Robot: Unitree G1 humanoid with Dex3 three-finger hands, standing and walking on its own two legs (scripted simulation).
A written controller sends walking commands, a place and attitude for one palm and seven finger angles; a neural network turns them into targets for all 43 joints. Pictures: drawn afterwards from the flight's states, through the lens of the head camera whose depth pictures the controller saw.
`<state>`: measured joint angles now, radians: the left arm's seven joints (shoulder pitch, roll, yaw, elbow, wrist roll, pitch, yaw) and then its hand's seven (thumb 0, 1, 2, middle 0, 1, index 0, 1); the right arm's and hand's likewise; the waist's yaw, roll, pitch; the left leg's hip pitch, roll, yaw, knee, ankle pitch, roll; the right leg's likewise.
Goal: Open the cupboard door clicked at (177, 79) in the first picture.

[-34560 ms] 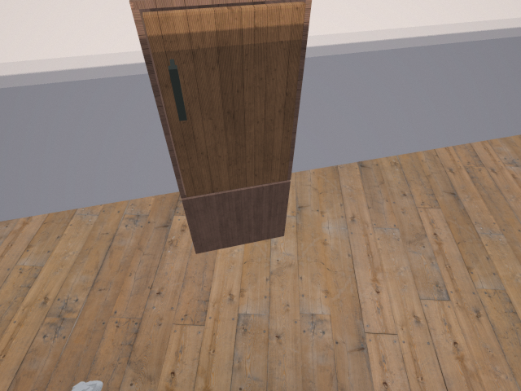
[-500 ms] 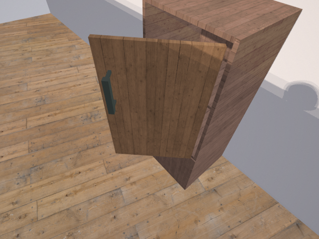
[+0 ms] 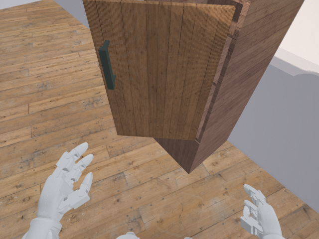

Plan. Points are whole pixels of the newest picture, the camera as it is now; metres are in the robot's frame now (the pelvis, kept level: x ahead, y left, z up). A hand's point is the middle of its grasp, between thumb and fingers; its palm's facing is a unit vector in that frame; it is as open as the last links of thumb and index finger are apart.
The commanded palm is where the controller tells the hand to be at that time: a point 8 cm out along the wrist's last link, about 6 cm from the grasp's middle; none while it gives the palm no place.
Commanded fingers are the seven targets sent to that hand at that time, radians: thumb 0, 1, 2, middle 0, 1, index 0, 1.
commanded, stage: raise the hand with hooked fingers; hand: left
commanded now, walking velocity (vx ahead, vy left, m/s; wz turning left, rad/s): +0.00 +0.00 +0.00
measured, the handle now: (109, 65) +0.57 +0.18 +0.11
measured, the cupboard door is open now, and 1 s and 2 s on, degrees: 46 46 46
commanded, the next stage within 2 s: move the hooked fingers beside the handle in 1.78 s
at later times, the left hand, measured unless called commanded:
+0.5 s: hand (62, 183) +0.23 +0.23 +0.06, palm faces +0.02 -1.00 -0.05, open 11.0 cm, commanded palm +0.20 +0.28 +0.06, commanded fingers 0.00 -0.08 0.48 -0.27 -0.93 -0.27 -0.93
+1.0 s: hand (34, 159) +0.26 +0.28 +0.10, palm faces +0.03 -1.00 -0.04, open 13.7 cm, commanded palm +0.24 +0.33 +0.11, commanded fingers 0.00 -0.50 0.30 -0.30 -1.20 -0.30 -1.20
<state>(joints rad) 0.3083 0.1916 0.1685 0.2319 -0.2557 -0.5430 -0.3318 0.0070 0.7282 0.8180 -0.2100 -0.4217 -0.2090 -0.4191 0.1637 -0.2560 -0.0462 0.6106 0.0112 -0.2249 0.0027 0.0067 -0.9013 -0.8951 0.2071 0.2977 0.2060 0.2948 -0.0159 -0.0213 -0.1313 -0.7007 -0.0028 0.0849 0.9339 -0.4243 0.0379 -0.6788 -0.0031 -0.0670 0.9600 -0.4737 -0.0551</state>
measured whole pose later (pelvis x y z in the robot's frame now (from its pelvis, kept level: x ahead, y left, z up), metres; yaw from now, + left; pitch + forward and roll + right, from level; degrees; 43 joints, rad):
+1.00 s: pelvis +0.00 +0.02 +0.02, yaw +1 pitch +6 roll -2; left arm 0.06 0.38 0.35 0.27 -0.35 -0.22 -0.45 0.00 -0.42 0.33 -0.29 -1.15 -0.29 -1.15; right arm 0.24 -0.26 0.06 0.56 0.05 -0.23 -0.08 0.01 -0.90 -0.90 0.21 0.30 0.21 0.30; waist 0.02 0.03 -0.07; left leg -0.54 0.00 0.04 0.80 -0.37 0.06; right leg -0.47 0.01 -0.10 0.74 -0.38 -0.02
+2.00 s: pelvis +0.00 +0.00 +0.03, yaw +2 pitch +5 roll -1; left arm -0.14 0.44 0.42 0.49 -0.34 -0.18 -0.52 -0.01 -0.50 0.30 -0.30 -1.20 -0.30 -1.20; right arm 0.27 -0.29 0.06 0.60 0.06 -0.21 -0.11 0.01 -0.90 -0.90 0.21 0.30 0.21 0.30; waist 0.01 0.04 -0.04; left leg -0.47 0.00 0.04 0.71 -0.32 0.04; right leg -0.41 0.02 -0.11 0.67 -0.34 -0.05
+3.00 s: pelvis +0.01 +0.02 +0.02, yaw +0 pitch +12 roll -2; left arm -0.67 0.51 0.39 1.02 -0.21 -0.30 -0.43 -0.01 -0.50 0.30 -0.30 -1.20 -0.30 -1.20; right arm 0.36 -0.29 0.05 0.63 0.04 -0.03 -0.06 0.00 -0.90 -0.89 0.21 0.30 0.21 0.30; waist -0.09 0.01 -0.08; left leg -0.64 0.01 0.06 0.79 -0.36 0.07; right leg -0.58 0.02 -0.08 0.73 -0.36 -0.02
